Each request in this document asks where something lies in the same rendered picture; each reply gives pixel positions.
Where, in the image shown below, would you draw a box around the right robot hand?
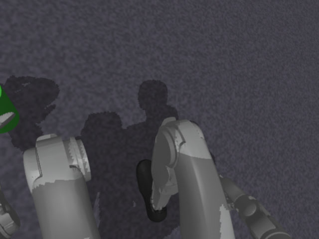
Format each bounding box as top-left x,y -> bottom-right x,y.
218,174 -> 246,211

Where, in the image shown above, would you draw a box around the bottle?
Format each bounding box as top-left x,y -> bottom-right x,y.
0,85 -> 19,133

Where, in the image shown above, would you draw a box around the right robot arm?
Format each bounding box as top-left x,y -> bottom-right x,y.
234,195 -> 292,239

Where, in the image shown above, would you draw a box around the right robot foot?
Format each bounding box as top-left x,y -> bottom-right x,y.
136,159 -> 167,223

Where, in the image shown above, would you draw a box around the left robot arm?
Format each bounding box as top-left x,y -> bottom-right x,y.
0,185 -> 20,239

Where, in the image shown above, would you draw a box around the left robot hand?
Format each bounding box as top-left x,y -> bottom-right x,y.
0,112 -> 15,129

